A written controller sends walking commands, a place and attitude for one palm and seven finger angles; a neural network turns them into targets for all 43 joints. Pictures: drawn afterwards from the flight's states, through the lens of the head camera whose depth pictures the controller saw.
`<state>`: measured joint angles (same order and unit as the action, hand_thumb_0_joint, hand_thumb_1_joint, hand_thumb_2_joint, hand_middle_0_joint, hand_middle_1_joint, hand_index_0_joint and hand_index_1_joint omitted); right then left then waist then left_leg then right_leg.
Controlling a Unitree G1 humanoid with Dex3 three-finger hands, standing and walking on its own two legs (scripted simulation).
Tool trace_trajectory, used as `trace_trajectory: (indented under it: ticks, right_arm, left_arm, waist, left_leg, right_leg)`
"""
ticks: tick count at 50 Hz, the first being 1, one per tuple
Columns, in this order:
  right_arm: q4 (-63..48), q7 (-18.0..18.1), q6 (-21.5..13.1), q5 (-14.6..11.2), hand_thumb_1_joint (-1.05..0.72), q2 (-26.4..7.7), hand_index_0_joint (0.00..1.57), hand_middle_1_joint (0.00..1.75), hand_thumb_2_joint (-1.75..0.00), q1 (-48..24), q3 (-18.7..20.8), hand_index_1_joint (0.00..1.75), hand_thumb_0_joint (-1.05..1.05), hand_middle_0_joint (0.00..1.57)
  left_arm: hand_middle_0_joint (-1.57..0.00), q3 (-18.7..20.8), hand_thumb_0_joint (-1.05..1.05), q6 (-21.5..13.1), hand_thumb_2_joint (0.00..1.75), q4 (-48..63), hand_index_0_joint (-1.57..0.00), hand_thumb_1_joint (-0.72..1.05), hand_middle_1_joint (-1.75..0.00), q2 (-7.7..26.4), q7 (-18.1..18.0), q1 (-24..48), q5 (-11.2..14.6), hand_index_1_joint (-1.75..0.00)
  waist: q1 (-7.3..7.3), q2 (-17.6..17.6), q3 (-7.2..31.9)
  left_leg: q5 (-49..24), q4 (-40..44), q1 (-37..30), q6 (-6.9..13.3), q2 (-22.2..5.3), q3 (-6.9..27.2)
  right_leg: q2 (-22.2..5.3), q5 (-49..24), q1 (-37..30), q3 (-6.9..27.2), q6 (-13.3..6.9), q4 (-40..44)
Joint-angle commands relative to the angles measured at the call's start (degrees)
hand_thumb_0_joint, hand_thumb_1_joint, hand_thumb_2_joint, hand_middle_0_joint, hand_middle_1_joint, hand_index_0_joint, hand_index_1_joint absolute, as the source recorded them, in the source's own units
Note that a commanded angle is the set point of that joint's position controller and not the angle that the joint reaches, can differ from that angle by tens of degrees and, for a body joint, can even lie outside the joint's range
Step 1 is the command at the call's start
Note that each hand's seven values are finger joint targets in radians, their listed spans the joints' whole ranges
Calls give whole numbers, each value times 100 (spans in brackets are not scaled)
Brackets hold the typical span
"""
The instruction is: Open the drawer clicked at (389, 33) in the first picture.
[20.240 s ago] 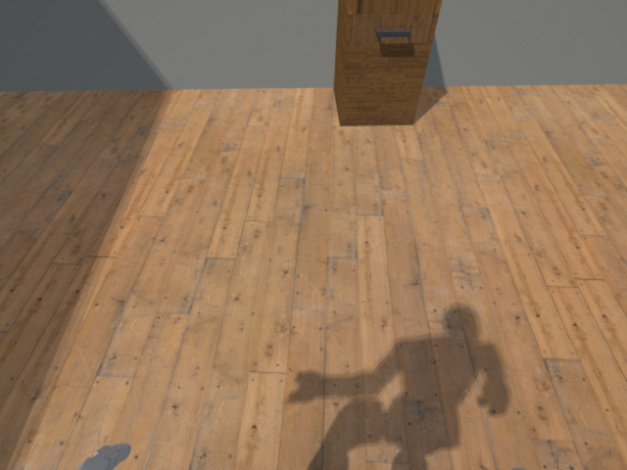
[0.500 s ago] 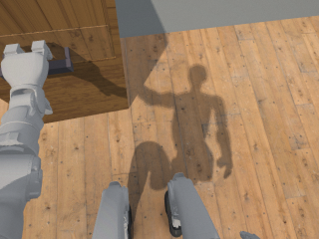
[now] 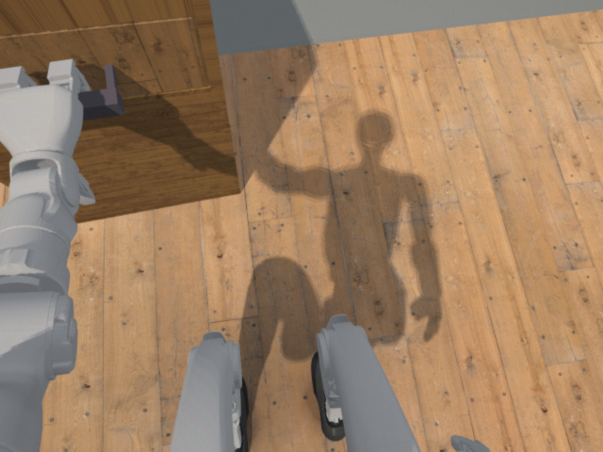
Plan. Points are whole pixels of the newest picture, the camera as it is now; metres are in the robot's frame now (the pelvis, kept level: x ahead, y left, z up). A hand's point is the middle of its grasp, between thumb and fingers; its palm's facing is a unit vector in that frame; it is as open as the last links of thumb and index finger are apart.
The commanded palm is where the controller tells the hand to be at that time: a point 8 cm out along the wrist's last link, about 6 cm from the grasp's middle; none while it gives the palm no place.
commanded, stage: lower the fingers behind the handle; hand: left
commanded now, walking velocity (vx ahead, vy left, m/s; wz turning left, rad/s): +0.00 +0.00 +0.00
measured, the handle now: (50, 95) +0.58 +0.29 -0.03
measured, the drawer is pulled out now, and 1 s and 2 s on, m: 0.00 0.00 0.04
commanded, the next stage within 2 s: close the thumb around the handle in 0.22 s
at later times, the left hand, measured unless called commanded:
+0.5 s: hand (69, 140) +0.52 +0.27 -0.05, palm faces -0.01 -0.01 -1.00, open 13.0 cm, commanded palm +0.52 +0.25 +0.00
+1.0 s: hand (65, 142) +0.52 +0.28 -0.05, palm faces -0.01 -0.02 -1.00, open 6.0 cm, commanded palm +0.51 +0.25 +0.00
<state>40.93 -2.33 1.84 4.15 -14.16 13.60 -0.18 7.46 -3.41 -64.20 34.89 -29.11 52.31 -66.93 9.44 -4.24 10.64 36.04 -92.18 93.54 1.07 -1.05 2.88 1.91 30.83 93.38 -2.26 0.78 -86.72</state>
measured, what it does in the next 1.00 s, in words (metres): stands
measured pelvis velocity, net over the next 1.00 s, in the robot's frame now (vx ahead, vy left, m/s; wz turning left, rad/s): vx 0.00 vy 0.00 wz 0.00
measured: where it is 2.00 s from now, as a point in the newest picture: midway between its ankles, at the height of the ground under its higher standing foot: (283, 422)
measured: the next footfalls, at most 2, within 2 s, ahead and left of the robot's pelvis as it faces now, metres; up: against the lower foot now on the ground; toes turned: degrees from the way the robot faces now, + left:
none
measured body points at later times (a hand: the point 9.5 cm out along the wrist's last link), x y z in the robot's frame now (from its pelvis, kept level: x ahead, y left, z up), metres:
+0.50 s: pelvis +0.00 +0.00 +0.00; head +0.21 +0.02 +0.39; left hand +0.52 +0.27 +0.00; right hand +0.03 -0.27 -0.13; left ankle +0.03 +0.11 -0.54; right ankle +0.07 -0.13 -0.54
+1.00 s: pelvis +0.00 +0.00 +0.00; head +0.21 +0.03 +0.40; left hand +0.51 +0.28 +0.00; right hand +0.04 -0.27 -0.13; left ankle +0.03 +0.11 -0.54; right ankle +0.07 -0.13 -0.54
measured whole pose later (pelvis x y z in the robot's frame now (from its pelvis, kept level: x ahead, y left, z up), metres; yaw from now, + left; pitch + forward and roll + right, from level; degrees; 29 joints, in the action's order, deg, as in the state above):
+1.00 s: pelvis +0.00 +0.00 +0.00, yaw +0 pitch +37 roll -5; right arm 40.1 -2.0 2.4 4.2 -14.8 13.8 0.0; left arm 7.3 -6.0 -63.1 35.0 -29.4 51.0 -67.4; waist 9.1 -4.1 10.7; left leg 36.5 -92.6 93.7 1.4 -0.9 2.7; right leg 1.8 31.2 93.4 -2.1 1.1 -87.0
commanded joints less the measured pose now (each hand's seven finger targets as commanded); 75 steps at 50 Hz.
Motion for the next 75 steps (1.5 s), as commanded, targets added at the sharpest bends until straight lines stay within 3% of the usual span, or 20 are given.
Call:
trace_trajectory:
  ticks: [1,10,12,14,16,18,22,25,30,33,35,38,41,42,46,50,54,56,65,75]
  right_arm:
    - [-145,79,-40,-25,-90,-1106,20,30,-90,1218,367,30,0,20]
    - [-236,109,-37,-11,-90,-1097,20,30,-90,1206,358,30,0,20]
    - [-242,119,-33,-12,-90,-1083,20,30,-90,1198,372,30,0,20]
    - [-222,99,-47,0,-90,-1087,20,30,-90,1225,390,30,0,20]
    - [-218,104,-32,-2,-90,-1117,20,30,-90,1227,383,30,0,20]
    - [-205,92,-44,3,-90,-1094,20,30,-90,1227,400,30,0,20]
    - [-172,83,-40,-11,-90,-1120,20,30,-90,1241,381,30,0,20]
    - [-141,74,-54,-18,-90,-1109,20,30,-90,1249,371,30,0,20]
    - [-180,74,-25,-18,-90,-1092,20,30,-90,1262,374,30,0,20]
    - [-163,63,-19,-23,-90,-1065,20,30,-90,1228,371,30,0,20]
    - [-200,83,0,-29,-90,-1088,20,30,-90,1235,356,30,0,20]
    - [-204,114,1,-9,-90,-1083,20,30,-90,1226,367,30,0,20]
    - [-202,101,10,4,-90,-1067,20,30,-90,1230,393,30,0,20]
    - [-208,99,19,8,-90,-1077,20,30,-90,1204,392,30,0,20]
    - [-177,87,19,10,-90,-1095,20,30,-90,1210,397,30,0,20]
    - [-171,75,39,8,-90,-1132,20,30,-90,1248,414,30,0,20]
    - [-154,54,32,-6,-90,-1119,20,30,-90,1263,429,30,0,20]
    - [-152,64,25,-10,-90,-1123,20,30,-90,1234,406,30,0,20]
    - [-286,39,71,-29,-90,-1061,20,30,-90,1126,427,30,0,20]
    - [-238,38,140,-13,-90,-1009,20,30,-90,1078,517,30,0,20]
  left_arm:
    - [-30,73,0,62,30,880,-30,-50,-120,1506,-110,2075,36,-120]
    - [-30,198,0,-174,30,960,-30,-50,-120,1564,-71,1895,27,-120]
    - [-30,102,0,-171,30,921,-30,-50,-120,1428,-137,1959,-6,-120]
    - [-30,93,0,-185,30,1035,-30,-50,-120,1374,-206,2069,7,-120]
    - [-30,241,0,-150,30,1016,-30,-50,-120,1594,-260,2102,4,-120]
    - [-31,241,0,-151,35,1183,-31,-39,-121,1542,-304,2206,26,-121]
    - [-32,323,0,-55,44,1058,-32,-16,-124,1746,-317,2178,-3,-124]
    - [-34,193,0,-9,52,1042,-34,0,-125,1652,-268,2328,2,-125]
    - [-36,251,0,-53,64,1141,-36,28,-128,1653,-92,1964,90,-128]
    - [-37,73,0,-51,71,920,-37,45,-130,1370,-6,1771,102,-130]
    - [-38,54,0,-77,76,901,-38,56,-131,1414,13,1812,106,-131]
    - [-39,250,0,-234,83,1180,-39,73,-133,1648,-17,1967,110,-133]
    - [-40,190,0,-338,90,1185,-40,90,-135,1470,-88,1814,97,-135]
    - [-40,309,0,-361,90,1226,-40,90,-135,1613,-116,1791,80,-135]
    - [-40,213,0,-314,90,1062,-40,90,-135,1513,-214,1943,47,-135]
    - [-40,313,0,-198,90,1174,-40,90,-135,1623,-320,2101,29,-135]
    - [-40,166,0,-86,90,1114,-40,90,-135,1418,-303,2126,68,-135]
    - [-40,207,0,-51,90,1063,-40,90,-135,1525,-286,2149,79,-135]
    - [-40,104,0,-147,90,1355,-40,90,-135,1076,-90,1057,201,-135]
    - [-40,32,0,-294,90,1556,-40,90,-135,660,-203,322,246,-135]
  waist:
    - [182,-656,3448]
    - [64,-824,3500]
    - [133,-683,3423]
    - [128,-862,3534]
    - [115,-714,3607]
    - [101,-842,3846]
    - [105,-756,3843]
    - [170,-878,3761]
    - [42,-864,3985]
    - [107,-728,3522]
    - [123,-671,3297]
    - [74,-665,3585]
    - [58,-782,3671]
    - [11,-779,3640]
    - [109,-791,3460]
    - [77,-884,3839]
    - [122,-903,3914]
    - [129,-799,3800]
    - [-190,-887,3839]
    - [-255,-486,3549]
  left_leg:
    - [-1886,1127,-2426,162,-18,3]
    - [-2079,1110,-2592,131,-14,27]
    - [-1981,1074,-2466,144,-17,20]
    - [-2052,1091,-2617,129,-23,30]
    - [-2064,1083,-2551,132,-25,42]
    - [-2179,1076,-2678,131,-26,26]
    - [-2144,1056,-2572,144,-17,9]
    - [-2134,1068,-2614,144,-24,20]
    - [-2391,1070,-2715,145,-7,-23]
    - [-2222,1089,-2564,157,-24,-23]
    - [-2052,1096,-2393,160,-13,-31]
    - [-2140,1069,-2472,167,-12,-29]
    - [-2290,1031,-2629,147,-10,-15]
    - [-2250,1038,-2613,135,-27,-9]
    - [-2159,1043,-2574,127,-34,39]
    - [-2473,1079,-2949,91,-50,114]
    - [-2421,1115,-3012,90,-40,124]
    - [-2274,1113,-2843,109,-38,103]
    - [-2564,1314,-3224,70,-56,81]
    - [-2915,1339,-3226,96,-69,17]
  right_leg:
    - [121,-1131,-2075,-203,-263,958]
    - [118,-1180,-1938,-201,-299,866]
    - [113,-1109,-1892,-197,-282,870]
    - [96,-1148,-1858,-202,-279,860]
    - [107,-1183,-1967,-199,-275,840]
    - [95,-1290,-2063,-182,-272,845]
    - [105,-1319,-2179,-177,-262,850]
    - [105,-1311,-2092,-186,-261,874]
    - [111,-1644,-2401,-160,-268,870]
    - [123,-1477,-2169,-183,-277,923]
    - [128,-1327,-2091,-188,-277,936]
    - [112,-1411,-2225,-149,-276,898]
    - [118,-1463,-2129,-163,-278,855]
    - [120,-1402,-2105,-176,-285,838]
    - [112,-1262,-1869,-212,-277,822]
    - [104,-1407,-1904,-245,-279,778]
    - [103,-1384,-1937,-250,-273,838]
    - [114,-1318,-1981,-248,-269,858]
    - [114,-1504,-2139,-259,-316,897]
    - [103,-2004,-2332,-215,-310,934]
